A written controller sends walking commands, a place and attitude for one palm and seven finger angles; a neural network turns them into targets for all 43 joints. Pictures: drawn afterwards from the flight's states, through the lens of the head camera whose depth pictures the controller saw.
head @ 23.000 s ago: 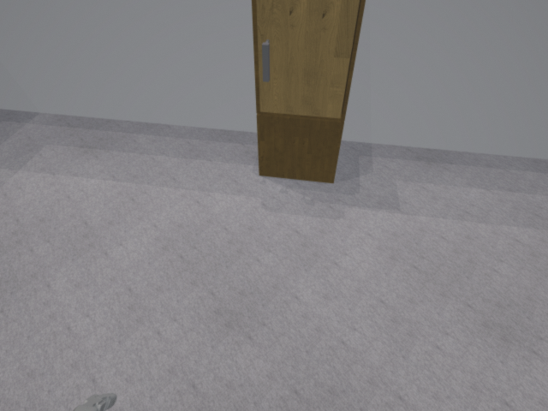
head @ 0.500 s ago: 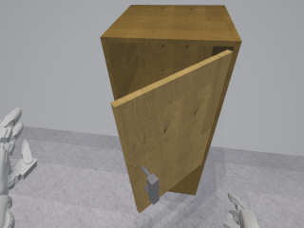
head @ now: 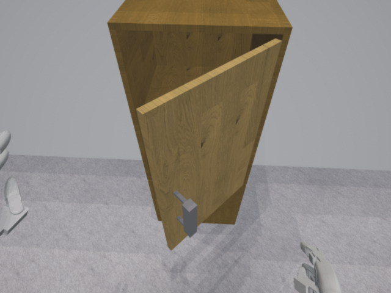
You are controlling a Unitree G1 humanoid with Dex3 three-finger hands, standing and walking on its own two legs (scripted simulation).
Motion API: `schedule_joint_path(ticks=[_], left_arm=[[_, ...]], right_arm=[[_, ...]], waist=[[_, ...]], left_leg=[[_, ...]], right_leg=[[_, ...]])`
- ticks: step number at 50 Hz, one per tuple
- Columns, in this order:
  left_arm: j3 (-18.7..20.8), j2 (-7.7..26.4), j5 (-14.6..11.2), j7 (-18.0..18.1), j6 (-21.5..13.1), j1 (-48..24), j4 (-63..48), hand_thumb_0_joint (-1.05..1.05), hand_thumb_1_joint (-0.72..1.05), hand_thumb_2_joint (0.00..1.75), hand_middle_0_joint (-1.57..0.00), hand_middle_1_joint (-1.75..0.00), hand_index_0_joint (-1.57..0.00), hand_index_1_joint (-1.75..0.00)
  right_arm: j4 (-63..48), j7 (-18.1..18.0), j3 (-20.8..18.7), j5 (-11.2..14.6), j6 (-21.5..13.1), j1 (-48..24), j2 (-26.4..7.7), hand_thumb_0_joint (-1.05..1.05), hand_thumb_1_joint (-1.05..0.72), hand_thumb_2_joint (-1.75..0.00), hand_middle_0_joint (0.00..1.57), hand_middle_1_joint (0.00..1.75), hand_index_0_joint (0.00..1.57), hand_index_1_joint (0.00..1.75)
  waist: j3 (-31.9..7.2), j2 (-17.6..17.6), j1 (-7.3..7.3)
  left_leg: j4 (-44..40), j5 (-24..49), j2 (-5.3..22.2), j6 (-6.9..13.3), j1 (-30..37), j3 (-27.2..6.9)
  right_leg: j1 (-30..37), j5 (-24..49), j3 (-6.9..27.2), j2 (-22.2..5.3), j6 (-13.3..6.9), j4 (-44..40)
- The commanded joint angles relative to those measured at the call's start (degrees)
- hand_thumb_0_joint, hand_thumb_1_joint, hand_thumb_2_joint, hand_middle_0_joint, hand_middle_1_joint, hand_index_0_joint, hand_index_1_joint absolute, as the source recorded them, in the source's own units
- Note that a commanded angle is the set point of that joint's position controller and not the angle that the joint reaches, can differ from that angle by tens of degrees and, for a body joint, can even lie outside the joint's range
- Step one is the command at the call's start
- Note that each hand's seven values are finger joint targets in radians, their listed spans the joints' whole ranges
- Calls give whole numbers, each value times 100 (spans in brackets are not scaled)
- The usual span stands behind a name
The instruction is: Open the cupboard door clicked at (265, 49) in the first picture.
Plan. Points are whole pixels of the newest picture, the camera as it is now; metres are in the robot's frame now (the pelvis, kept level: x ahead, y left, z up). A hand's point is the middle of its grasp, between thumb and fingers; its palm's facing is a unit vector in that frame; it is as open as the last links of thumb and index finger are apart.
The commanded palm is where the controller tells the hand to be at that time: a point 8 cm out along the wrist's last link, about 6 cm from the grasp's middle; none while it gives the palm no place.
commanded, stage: step back with the hand held close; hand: left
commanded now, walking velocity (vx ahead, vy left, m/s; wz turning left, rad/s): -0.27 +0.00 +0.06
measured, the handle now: (184, 213) +0.33 +0.05 -0.09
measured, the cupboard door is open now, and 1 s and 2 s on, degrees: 46 46 46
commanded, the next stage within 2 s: stop stepping back and stand still in 0.74 s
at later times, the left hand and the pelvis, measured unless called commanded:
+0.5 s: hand out of the picture +0.06 +0.29 +0.16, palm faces +0.53 -0.71 -0.46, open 7.4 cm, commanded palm +0.00 +0.32 +0.18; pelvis -0.11 +0.00 -0.02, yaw +7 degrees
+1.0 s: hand out of the picture -0.07 +0.23 +0.19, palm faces +0.38 -0.81 -0.45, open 7.4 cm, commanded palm -0.11 +0.28 +0.18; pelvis -0.27 -0.01 -0.02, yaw -4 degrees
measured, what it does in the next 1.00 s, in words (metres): walks backwards: right foot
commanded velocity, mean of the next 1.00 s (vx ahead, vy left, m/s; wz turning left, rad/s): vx -0.22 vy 0.01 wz -0.06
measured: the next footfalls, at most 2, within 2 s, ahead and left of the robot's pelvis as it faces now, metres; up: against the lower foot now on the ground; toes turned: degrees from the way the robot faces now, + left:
right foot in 0.88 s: -0.37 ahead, -0.14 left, +0.00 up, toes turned -1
left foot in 1.02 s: -0.12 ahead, +0.06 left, +0.00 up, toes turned -1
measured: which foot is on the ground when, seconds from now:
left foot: down 0.00-0.88, up 0.90-1.00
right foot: down 0.00-0.52, up 0.54-0.86, down 0.88-1.00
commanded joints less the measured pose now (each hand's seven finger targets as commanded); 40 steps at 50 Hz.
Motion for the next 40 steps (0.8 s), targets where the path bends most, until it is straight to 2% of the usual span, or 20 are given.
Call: schedule_joint_path(ticks=[1, 6, 10, 12, 14, 16, 18, 20, 21, 23, 24, 25, 26, 27, 28, 29, 30, 32, 35, 40], left_arm=[[653, 862, 58, 167, -360, -167, -1015, 0, 90, 90, -20, -30, -20, -30], [680, 862, 243, 231, -514, -561, -1218, 0, 90, 90, -20, -30, -20, -30], [852, 967, 334, 262, -601, -776, -1479, 0, 90, 90, -20, -30, -20, -30], [962, 1001, 306, 252, -628, -650, -1512, 0, 90, 90, -20, -30, -20, -30], [1038, 950, 309, 198, -660, -451, -1391, 0, 90, 90, -20, -30, -20, -30], [992, 886, 195, 171, -687, -188, -1291, 0, 90, 90, -20, -30, -20, -30], [918, 939, 108, 162, -678, -385, -1420, 0, 90, 90, -20, -30, -20, -30], [758, 966, 71, 220, -707, -579, -1495, 0, 90, 90, -20, -30, -20, -30], [736, 990, 65, 260, -677, -615, -1402, 0, 90, 90, -20, -30, -20, -30], [762, 1109, 72, 288, -661, -764, -1505, 0, 90, 90, -20, -30, -20, -30], [784, 1112, 45, 279, -668, -812, -1566, 0, 90, 90, -20, -30, -20, -30], [850, 1148, 79, 291, -714, -878, -1718, 0, 90, 90, -20, -30, -20, -30], [995, 1058, 160, 315, -780, -798, -1774, 0, 90, 90, -20, -30, -20, -30], [1135, 1112, 228, 331, -775, -828, -1766, 0, 90, 90, -20, -30, -20, -30], [1245, 1219, 210, 339, -800, -886, -1872, 0, 90, 90, -20, -30, -20, -30], [1339, 1326, 163, 329, -846, -886, -2040, 0, 90, 90, -20, -30, -20, -30], [1403, 1393, 98, 308, -848, -595, -1912, 0, 90, 90, -20, -30, -20, -30], [1162, 1000, -56, 310, -670, -164, -1695, 0, 90, 90, -20, -30, -20, -30], [698, 733, -112, 289, -634, -674, -1909, 0, 90, 90, -20, -30, -20, -30], [711, 1006, -186, 212, -784, -1076, -1913, 0, 90, 90, -20, -30, -20, -30]], right_arm=[[-957, -85, -223, -13, -385, -587, -704, 0, -90, -90, 20, 30, 20, 30], [-963, -112, -229, -81, -516, -504, -764, 0, -90, -90, 20, 30, 20, 30], [-983, -111, -244, -93, -644, -504, -771, 0, -90, -90, 20, 30, 20, 30], [-981, -95, -244, -99, -710, -496, -696, 0, -90, -90, 20, 30, 20, 30], [-974, -53, -287, -95, -749, -498, -724, 0, -90, -90, 20, 30, 20, 30], [-934, 8, -293, -80, -753, -389, -662, 0, -90, -90, 20, 30, 20, 30], [-801, 69, -327, -72, -759, -282, -627, 0, -90, -90, 20, 30, 20, 30], [-581, 107, -355, -93, -717, -215, -562, 0, -90, -90, 20, 30, 20, 30], [-555, 124, -322, -103, -686, -201, -477, 0, -90, -90, 20, 30, 20, 30], [-556, 107, -288, -75, -664, -237, -492, 0, -90, -90, 20, 30, 20, 30], [-601, 59, -273, -75, -681, -335, -566, 0, -90, -90, 20, 30, 20, 30], [-637, -28, -294, -85, -719, -502, -720, 0, -90, -90, 20, 30, 20, 30], [-709, -70, -281, -112, -805, -633, -728, 0, -90, -90, 20, 30, 20, 30], [-662, -69, -274, -196, -875, -582, -578, 0, -90, -90, 20, 30, 20, 30], [-600, -38, -326, -203, -934, -482, -457, 0, -90, -90, 20, 30, 20, 30], [-564, 21, -408, -149, -995, -517, -475, 0, -90, -90, 20, 30, 20, 30], [-559, 49, -472, -108, -1006, -587, -581, 0, -90, -90, 20, 30, 20, 30], [-524, 150, -471, -73, -1049, -690, -526, 0, -90, -90, 20, 30, 20, 30], [-347, 158, -350, -97, -1135, -682, -470, 0, -90, -90, 20, 30, 20, 30], [-136, 185, -315, -200, -1183, -428, -435, 0, -90, -90, 20, 30, 20, 30]], waist=[[-421, 78, 29], [-144, 334, 2], [-384, 866, 57], [-546, 748, 72], [-418, 656, 59], [-305, 154, -38], [-425, -728, -101], [-456, -1116, -165], [-555, -1305, -171], [-484, -1163, -202], [-272, -607, -180], [-63, 499, -154], [-354, 1662, -32], [-658, 1932, -42], [-767, 1394, -49], [-978, 809, 10], [-1128, 618, 55], [-1063, 815, 122], [-910, 1352, 30], [-1510, 1390, 79]], left_leg=[[-921, -1278, 601, 112, -1188, -786], [-1200, -2827, 821, 316, -2187, -1145], [-1598, -3309, 1143, 467, -2826, -1538], [-1453, -3033, 1206, 486, -2787, -1490], [-1143, -3398, 1149, 505, -3108, -1287], [-421, -2702, 722, 259, -2240, -856], [772, -2067, 300, -25, -1111, -467], [1993, -1394, 51, -266, 120, -347], [2102, -1234, 56, -292, 398, -339], [1246, -1136, 139, -214, 605, -387], [296, -1517, 362, -77, 209, -746], [-680, -2082, 893, 137, -670, -1391], [-1668, -3039, 1871, 520, -2074, -2278], [-2234, -3298, 2415, 786, -2714, -2659], [-2092, -2752, 2467, 819, -2468, -2472], [-1759, -2268, 2406, 735, -1913, -2080], [-1484, -2093, 2329, 629, -1535, -1728], [-1495, -1942, 2047, 456, -1212, -1076], [-2069, -2141, 1867, 75, -655, -881], [-2086, -1232, 1641, -727, 838, -407]], right_leg=[[1018, 143, 431, -261, 4, -67], [1189, -995, 414, -119, 46, 228], [1883, -115, 130, 183, 101, 1405], [1992, 269, 130, 197, 107, 1696], [1956, -117, 434, 197, 67, 1636], [860, 36, 929, -119, -164, 787], [-482, -640, 1727, -726, -419, -219], [-1855, -1287, 2173, -1391, -790, -980], [-1977, -1268, 2012, -1474, -771, -1035], [-2101, -1275, 1430, -1144, -468, -711], [-1965, -1507, 1115, -718, -248, -271], [-1386, -1519, 718, -214, -62, 660], [55, -1096, 133, 314, 135, 2349], [741, -1464, 65, 480, 165, 4165], [507, -1619, 258, 396, 134, 4938], [241, -1765, 269, 389, 108, 5030], [88, -1866, 193, 399, 121, 4889], [-88, -2020, -209, 316, 107, 4692], [-10, -2316, -585, 284, 36, 3431], [238, -2833, -852, 391, -283, 610]])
